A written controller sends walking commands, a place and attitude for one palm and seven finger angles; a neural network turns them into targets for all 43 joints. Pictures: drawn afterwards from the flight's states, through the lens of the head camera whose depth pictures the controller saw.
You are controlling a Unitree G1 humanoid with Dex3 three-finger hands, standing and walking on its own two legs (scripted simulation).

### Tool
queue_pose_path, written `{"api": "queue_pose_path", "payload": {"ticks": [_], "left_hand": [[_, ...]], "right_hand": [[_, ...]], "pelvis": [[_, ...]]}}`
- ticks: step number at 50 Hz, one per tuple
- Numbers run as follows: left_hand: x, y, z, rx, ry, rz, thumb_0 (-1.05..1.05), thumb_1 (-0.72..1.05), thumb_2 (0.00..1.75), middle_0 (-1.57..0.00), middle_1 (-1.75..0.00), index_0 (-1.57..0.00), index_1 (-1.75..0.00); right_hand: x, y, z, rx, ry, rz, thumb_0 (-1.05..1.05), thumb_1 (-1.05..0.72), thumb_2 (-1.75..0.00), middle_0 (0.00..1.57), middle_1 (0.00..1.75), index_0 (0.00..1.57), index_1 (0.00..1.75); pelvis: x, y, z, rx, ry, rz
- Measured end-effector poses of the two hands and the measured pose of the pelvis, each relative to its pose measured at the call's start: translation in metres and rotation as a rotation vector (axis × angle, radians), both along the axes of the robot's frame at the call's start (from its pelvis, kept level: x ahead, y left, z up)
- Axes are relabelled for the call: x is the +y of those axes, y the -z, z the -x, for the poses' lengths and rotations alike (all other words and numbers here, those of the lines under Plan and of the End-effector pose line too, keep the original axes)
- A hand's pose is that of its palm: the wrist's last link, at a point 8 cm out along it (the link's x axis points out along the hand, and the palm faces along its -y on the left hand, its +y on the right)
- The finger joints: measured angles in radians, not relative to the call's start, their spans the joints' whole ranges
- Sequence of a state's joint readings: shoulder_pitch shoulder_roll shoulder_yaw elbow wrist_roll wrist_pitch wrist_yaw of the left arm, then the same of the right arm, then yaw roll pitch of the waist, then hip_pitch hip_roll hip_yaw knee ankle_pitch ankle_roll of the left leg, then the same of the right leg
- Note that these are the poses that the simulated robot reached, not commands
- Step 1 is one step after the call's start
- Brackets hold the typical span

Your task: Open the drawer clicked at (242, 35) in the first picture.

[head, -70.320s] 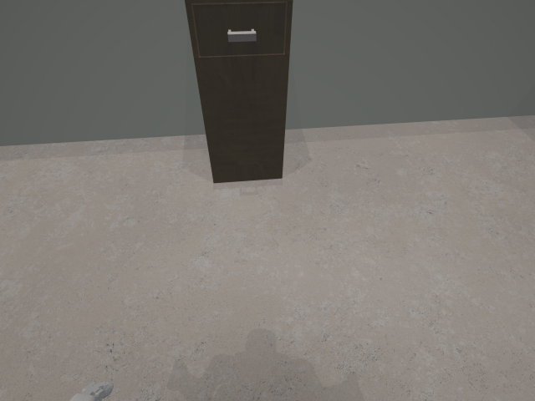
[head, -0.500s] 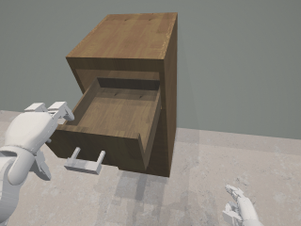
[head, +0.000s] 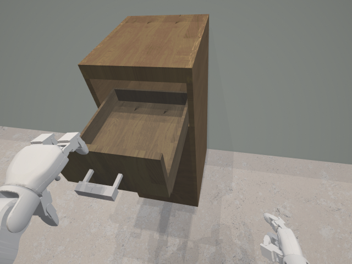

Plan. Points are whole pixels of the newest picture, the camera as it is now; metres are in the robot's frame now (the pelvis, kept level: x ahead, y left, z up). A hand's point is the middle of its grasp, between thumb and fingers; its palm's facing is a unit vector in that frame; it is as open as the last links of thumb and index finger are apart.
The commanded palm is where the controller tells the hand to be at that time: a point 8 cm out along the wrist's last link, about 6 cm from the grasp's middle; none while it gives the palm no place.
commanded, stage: draw the hand back to the body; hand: left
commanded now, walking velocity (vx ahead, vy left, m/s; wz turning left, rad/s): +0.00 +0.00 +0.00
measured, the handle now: (100, 183) +0.28 +0.26 +0.01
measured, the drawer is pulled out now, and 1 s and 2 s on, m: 0.29 0.29 0.29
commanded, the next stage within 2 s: step back with the hand held close in 1.12 s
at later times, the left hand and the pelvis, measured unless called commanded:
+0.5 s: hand (65, 160) +0.22 +0.23 +0.19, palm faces +0.39 -0.83 -0.39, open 12.3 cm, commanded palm +0.17 +0.27 +0.20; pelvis +0.02 +0.00 +0.00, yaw -1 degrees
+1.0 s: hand (56, 169) +0.21 +0.24 +0.19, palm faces +0.42 -0.81 -0.41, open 8.0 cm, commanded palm +0.15 +0.28 +0.20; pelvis +0.02 +0.00 +0.00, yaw -1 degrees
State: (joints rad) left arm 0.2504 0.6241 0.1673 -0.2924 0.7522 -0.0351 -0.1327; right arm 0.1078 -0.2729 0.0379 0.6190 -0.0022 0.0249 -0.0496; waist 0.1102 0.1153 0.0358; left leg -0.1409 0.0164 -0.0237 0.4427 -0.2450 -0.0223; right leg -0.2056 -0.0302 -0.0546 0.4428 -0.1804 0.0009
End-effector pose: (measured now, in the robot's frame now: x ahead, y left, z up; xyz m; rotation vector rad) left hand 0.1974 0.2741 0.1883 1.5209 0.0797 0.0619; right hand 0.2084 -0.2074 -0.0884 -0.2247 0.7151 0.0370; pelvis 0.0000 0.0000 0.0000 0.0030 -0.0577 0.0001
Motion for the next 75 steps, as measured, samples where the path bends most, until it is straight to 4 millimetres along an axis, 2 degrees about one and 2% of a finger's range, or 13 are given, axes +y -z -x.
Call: {"api": "queue_pose_path", "payload": {"ticks": [3,7,10,13,16,19,23,28,39,52,62,67,75], "left_hand": [[-0.008,0.001,0.005,-0.01,0.059,-0.005,0.0,-0.49,0.3,-0.32,-1.2,-0.32,-1.2],[-0.007,-0.012,0.012,-0.084,0.083,-0.031,0.0,-0.49,0.3,-0.33,-1.2,-0.32,-1.2],[0.003,-0.019,0.016,-0.27,0.06,0.433,-0.01,-0.48,0.31,-0.33,-1.2,-0.32,-1.19],[0.009,-0.014,0.016,-0.432,0.018,0.757,-0.01,-0.45,0.32,-0.32,-1.17,-0.32,-1.17],[0.004,-0.008,0.016,-0.531,0.012,0.942,-0.01,-0.39,0.35,-0.31,-1.13,-0.31,-1.13],[-0.005,-0.006,0.015,-0.56,0.033,1.023,-0.01,-0.31,0.38,-0.3,-1.08,-0.3,-1.08],[-0.009,-0.013,0.015,-0.562,0.069,1.01,-0.01,-0.19,0.43,-0.3,-1.01,-0.29,-1.0],[-0.002,-0.022,0.015,-0.565,0.068,0.963,-0.01,-0.03,0.51,-0.28,-0.9,-0.28,-0.89],[-0.002,-0.009,0.023,-0.501,0.005,0.983,0.0,0.35,0.67,-0.25,-0.65,-0.25,-0.65],[0.003,-0.015,0.033,-0.545,-0.006,0.975,0.0,0.77,0.85,-0.22,-0.38,-0.22,-0.38],[-0.001,-0.011,0.037,-0.526,-0.009,0.981,0.01,0.87,0.9,-0.22,-0.31,-0.21,-0.31],[0.004,-0.014,0.036,-0.527,0.012,0.923,0.01,0.88,0.9,-0.22,-0.31,-0.21,-0.3],[0.006,0.003,0.037,-0.429,0.051,0.925,0.01,0.89,0.9,-0.22,-0.3,-0.21,-0.3]], "right_hand": [[-0.002,-0.003,0.0,-0.01,-0.001,0.018,0.01,-0.9,-0.9,0.2,0.3,0.2,0.3],[-0.003,-0.004,-0.001,-0.01,-0.002,0.031,0.01,-0.9,-0.9,0.2,0.3,0.2,0.3],[-0.002,-0.007,0.001,-0.052,0.027,0.021,0.01,-0.9,-0.9,0.2,0.3,0.2,0.3],[-0.002,-0.012,0.009,-0.088,0.054,0.018,0.01,-0.9,-0.9,0.2,0.3,0.2,0.3],[-0.002,-0.016,0.017,-0.107,0.064,0.027,0.01,-0.9,-0.9,0.2,0.3,0.2,0.3],[-0.004,-0.018,0.024,-0.114,0.069,0.036,0.01,-0.9,-0.9,0.2,0.3,0.2,0.3],[-0.009,-0.018,0.027,-0.114,0.079,0.044,0.01,-0.9,-0.9,0.2,0.3,0.2,0.3],[-0.012,-0.016,0.025,-0.109,0.088,0.038,0.01,-0.9,-0.9,0.2,0.3,0.2,0.3],[-0.007,-0.018,0.012,-0.128,0.086,0.022,0.01,-0.9,-0.9,0.2,0.3,0.2,0.3],[0.004,-0.021,0.009,-0.15,0.057,0.007,0.01,-0.9,-0.9,0.2,0.3,0.2,0.3],[0.0,-0.018,0.022,-0.13,0.065,0.009,0.01,-0.9,-0.9,0.2,0.3,0.2,0.3],[-0.008,-0.018,0.029,-0.093,0.092,0.038,0.01,-0.9,-0.9,0.2,0.3,0.2,0.3],[-0.025,-0.019,0.06,-0.033,0.197,0.114,0.01,-0.9,-0.9,0.2,0.3,0.2,0.3]], "pelvis": [[0.0,0.0,-0.001,-0.002,0.001,0.003],[0.0,0.001,-0.002,-0.003,0.001,0.006],[0.0,0.001,-0.001,-0.023,0.0,0.011],[-0.001,0.0,-0.002,-0.031,0.008,0.011],[-0.002,-0.001,-0.006,-0.036,0.015,0.011],[-0.003,-0.002,-0.012,-0.039,0.019,0.012],[-0.002,-0.002,-0.018,-0.042,0.023,0.014],[-0.001,-0.002,-0.02,-0.038,0.026,0.015],[0.002,-0.003,-0.022,-0.025,0.029,0.013],[0.002,-0.002,-0.016,-0.04,0.021,0.013],[0.001,-0.002,-0.011,-0.044,0.022,0.012],[0.002,-0.001,-0.005,0.014,0.017,0.023],[0.016,0.004,0.011,0.061,0.024,0.011]]}}
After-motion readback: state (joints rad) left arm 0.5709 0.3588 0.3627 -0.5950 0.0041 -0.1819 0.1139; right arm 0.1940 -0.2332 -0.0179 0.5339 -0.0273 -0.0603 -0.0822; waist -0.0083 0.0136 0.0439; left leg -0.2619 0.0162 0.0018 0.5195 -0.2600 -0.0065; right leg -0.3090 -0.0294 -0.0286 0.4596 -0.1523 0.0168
